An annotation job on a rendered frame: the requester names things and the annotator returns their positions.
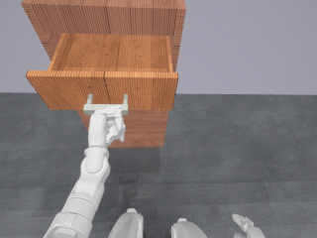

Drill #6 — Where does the robot right hand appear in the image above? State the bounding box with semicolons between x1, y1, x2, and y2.
232;213;265;238

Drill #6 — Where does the cabinet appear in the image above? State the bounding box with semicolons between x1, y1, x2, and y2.
21;0;186;148

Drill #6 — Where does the left robot shin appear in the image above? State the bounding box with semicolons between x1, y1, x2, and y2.
127;208;138;213

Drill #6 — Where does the handle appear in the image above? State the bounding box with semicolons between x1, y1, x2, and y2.
83;94;129;115

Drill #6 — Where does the robot shin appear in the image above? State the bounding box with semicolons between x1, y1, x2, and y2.
127;208;138;213
177;218;187;222

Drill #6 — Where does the robot left hand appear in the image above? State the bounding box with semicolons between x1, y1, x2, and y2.
88;105;126;149

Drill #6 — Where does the left robot forearm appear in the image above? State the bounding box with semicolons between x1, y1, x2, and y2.
43;146;111;238

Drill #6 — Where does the right robot shin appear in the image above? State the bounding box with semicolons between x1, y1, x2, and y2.
177;218;187;222

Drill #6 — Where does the drawer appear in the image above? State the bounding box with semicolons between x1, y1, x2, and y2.
25;33;178;110

